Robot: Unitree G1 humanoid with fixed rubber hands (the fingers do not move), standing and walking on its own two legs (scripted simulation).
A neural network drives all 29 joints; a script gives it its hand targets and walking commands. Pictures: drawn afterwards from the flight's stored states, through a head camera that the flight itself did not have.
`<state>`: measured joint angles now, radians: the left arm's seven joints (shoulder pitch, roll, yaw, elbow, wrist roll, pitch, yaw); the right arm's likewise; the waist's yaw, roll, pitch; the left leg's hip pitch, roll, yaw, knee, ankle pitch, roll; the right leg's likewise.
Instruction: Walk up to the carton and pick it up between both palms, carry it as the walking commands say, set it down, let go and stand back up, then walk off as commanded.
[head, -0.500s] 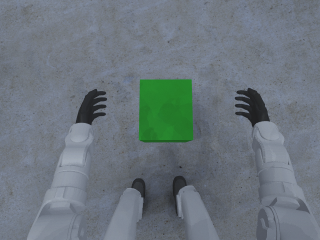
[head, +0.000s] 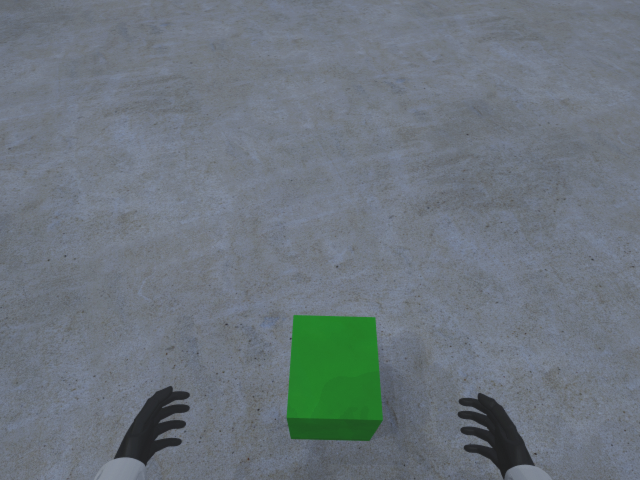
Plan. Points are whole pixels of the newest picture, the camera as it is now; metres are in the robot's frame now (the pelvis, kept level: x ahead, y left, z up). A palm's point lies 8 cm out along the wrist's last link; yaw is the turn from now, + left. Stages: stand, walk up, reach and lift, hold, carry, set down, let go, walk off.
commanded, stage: let go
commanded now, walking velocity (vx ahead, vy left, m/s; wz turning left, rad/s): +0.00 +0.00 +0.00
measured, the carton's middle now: (332, 379) +0.45 -0.04 -0.64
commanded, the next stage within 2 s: stand in 0.40 s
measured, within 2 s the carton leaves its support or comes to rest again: neither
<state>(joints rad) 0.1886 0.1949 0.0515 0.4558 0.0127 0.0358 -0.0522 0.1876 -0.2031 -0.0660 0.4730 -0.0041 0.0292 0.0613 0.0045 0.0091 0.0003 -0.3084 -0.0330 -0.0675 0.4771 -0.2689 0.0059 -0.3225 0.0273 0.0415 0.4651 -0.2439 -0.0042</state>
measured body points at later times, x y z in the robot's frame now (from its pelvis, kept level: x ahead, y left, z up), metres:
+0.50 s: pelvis +0.02 +0.00 +0.00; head +0.02 +0.01 +0.45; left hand +0.17 +0.25 -0.09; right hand +0.16 -0.25 -0.08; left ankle -0.02 +0.12 -0.74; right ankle -0.01 -0.12 -0.74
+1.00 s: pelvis +0.06 +0.00 -0.01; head +0.06 +0.01 +0.44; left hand +0.13 +0.27 -0.14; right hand +0.12 -0.26 -0.13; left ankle -0.02 +0.12 -0.74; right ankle -0.01 -0.12 -0.74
